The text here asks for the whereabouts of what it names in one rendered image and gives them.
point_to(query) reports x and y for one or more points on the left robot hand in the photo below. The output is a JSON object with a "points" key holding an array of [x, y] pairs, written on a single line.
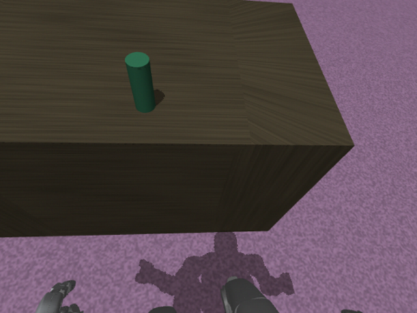
{"points": [[52, 302]]}

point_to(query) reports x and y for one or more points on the can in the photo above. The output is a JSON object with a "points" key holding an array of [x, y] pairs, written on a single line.
{"points": [[139, 73]]}

